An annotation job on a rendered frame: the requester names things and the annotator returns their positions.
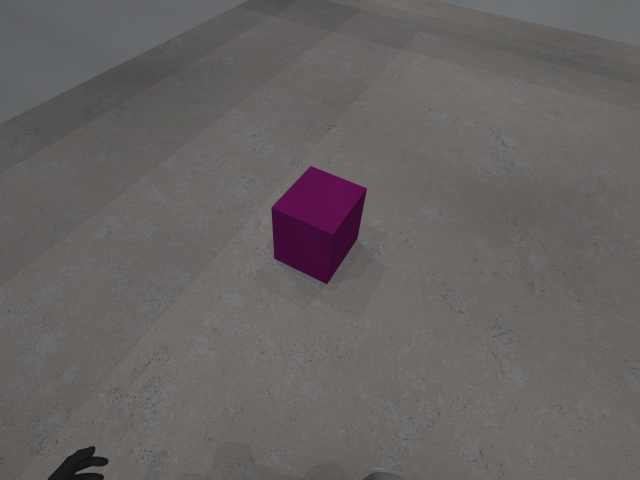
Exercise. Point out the robot left hand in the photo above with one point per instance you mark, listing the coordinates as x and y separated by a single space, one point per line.
80 460

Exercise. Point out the carton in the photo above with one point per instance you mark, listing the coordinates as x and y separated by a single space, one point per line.
316 223

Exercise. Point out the robot right shin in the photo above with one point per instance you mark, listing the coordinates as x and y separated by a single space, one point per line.
374 470

